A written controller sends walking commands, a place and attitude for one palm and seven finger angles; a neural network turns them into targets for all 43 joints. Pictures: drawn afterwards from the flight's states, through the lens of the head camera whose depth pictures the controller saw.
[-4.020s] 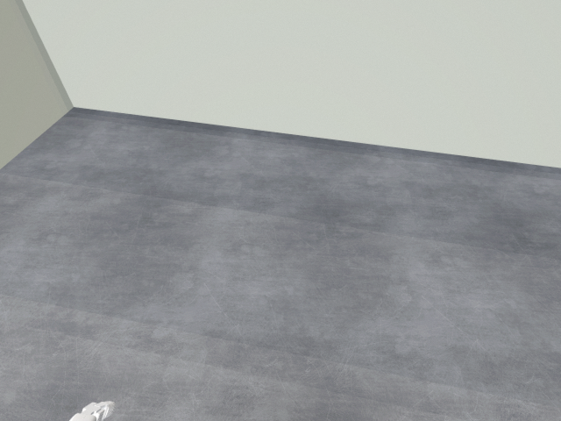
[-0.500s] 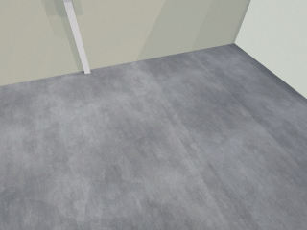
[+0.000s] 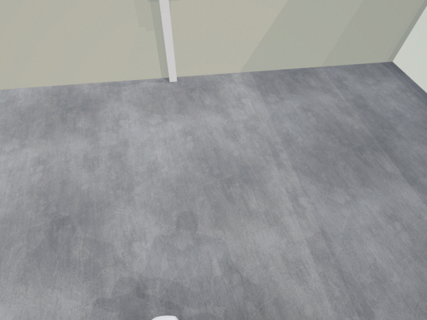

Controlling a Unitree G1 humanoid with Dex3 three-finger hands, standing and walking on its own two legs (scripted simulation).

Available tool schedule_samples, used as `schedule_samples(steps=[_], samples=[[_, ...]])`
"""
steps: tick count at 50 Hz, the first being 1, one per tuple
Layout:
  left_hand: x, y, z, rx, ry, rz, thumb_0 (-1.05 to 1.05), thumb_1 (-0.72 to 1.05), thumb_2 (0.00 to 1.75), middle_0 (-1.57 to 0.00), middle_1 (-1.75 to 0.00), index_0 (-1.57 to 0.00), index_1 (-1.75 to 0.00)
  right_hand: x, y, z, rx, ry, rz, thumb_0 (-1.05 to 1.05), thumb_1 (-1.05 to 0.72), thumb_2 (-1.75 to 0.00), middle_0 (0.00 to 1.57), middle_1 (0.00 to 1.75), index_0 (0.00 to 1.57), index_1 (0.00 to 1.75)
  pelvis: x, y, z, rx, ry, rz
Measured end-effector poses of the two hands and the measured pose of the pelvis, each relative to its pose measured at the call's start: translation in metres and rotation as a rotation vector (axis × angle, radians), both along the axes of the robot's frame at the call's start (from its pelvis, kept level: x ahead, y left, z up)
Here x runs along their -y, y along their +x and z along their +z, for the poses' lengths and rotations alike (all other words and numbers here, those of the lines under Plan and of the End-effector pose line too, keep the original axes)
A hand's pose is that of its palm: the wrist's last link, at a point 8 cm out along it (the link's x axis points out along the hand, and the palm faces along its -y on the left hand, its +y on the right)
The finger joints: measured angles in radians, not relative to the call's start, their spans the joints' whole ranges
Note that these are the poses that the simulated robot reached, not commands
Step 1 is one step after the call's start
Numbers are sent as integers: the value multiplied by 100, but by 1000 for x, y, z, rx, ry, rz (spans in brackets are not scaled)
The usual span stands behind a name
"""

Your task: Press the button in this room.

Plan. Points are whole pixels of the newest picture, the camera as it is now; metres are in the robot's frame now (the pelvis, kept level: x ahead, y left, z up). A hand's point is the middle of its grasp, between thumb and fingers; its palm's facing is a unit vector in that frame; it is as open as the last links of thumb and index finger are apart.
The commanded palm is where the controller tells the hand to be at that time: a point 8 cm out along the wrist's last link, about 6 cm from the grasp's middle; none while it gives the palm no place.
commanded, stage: turn or walk to find it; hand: left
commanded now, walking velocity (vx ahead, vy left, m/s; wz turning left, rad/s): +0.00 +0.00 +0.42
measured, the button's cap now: out of the picture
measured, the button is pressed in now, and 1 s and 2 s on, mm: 0 0 0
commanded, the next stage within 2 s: none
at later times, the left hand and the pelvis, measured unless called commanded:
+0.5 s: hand out of the picture +0.05 +0.23 -0.15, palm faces +0.20 -0.95 -0.26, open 7.3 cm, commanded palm none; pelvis -0.02 +0.01 +0.01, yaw +11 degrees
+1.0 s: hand out of the picture -0.11 +0.19 -0.17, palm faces +0.45 -0.86 -0.23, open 7.3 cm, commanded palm none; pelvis -0.05 +0.01 +0.00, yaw +25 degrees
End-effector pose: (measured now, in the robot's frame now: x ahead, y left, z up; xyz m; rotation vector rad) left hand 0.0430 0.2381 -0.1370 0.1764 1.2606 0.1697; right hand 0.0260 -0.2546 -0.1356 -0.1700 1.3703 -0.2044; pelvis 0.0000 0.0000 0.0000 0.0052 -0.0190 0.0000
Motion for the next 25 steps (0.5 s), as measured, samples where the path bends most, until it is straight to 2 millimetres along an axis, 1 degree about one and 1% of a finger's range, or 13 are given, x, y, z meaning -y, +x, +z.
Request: schedule_samples(steps=[3,5,8,12,15,18,21,25], samples=[[-23,-18,-17,-28,-15,49,0,91,90,-20,-30,-21,-30,-16,25,0,64,-28,58,1,-91,-90,20,30,20,30,-17,-2,-10,-5,-14,30],[-36,-29,-21,-60,-13,71,0,91,90,-20,-30,-21,-30,-29,38,5,106,-33,86,1,-91,-90,20,30,20,30,-24,-5,-10,-3,-9,31],[-49,-36,-16,-85,-9,90,0,91,90,-20,-29,-20,-30,-43,48,16,146,-37,114,0,-91,-90,20,30,20,30,-31,-7,-2,-5,-23,44],[-59,-34,-4,-46,-7,113,1,91,90,-20,-29,-20,-30,-57,53,23,155,-27,150,0,-91,-89,21,30,20,30,-37,-11,7,-10,-33,77],[-62,-30,4,-7,2,126,0,91,90,-20,-29,-20,-30,-62,54,23,154,-13,168,0,-91,-89,21,30,20,30,-38,-13,10,-13,-32,100],[-61,-25,10,25,14,136,0,91,90,-20,-29,-20,-30,-61,51,20,147,1,177,0,-91,-89,21,30,21,30,-35,-16,10,-15,-27,124],[-54,-19,15,55,26,139,0,91,90,-20,-29,-20,-30,-55,45,14,131,14,183,0,-91,-89,21,30,21,30,-29,-19,9,-15,-20,149],[-39,-14,22,102,45,147,0,91,90,-20,-29,-20,-30,-39,35,2,96,34,192,0,-91,-89,21,30,21,30,-14,-25,6,-18,-7,186]])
